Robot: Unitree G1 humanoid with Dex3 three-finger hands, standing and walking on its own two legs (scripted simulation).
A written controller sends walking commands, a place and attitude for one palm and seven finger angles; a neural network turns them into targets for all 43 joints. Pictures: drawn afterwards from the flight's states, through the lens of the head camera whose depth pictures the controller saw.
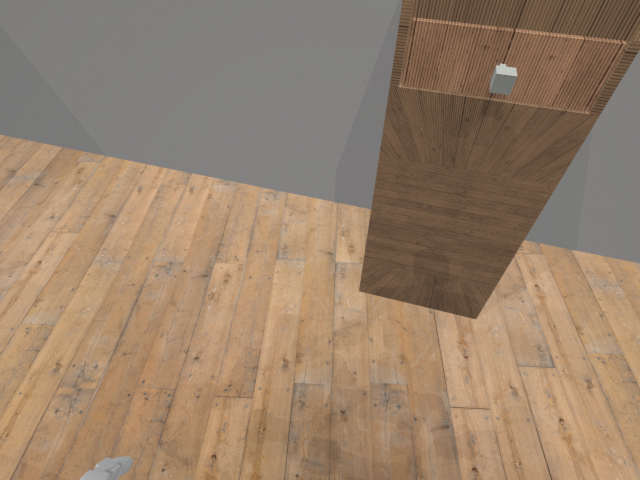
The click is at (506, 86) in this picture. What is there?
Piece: drawer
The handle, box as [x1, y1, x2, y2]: [490, 64, 516, 94]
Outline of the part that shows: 496,65 490,81 490,92 509,94 516,78 516,70 513,67 506,67 505,64 500,64 498,66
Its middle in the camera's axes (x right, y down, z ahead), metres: +0.36 -0.32 +0.76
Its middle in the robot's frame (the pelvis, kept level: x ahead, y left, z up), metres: +0.82 -0.31 +0.13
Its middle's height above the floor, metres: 0.90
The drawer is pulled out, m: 0.00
